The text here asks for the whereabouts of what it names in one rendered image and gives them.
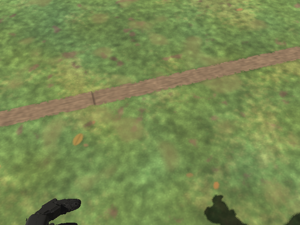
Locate left robot hand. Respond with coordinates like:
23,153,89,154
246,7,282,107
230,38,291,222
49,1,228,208
25,198,82,225

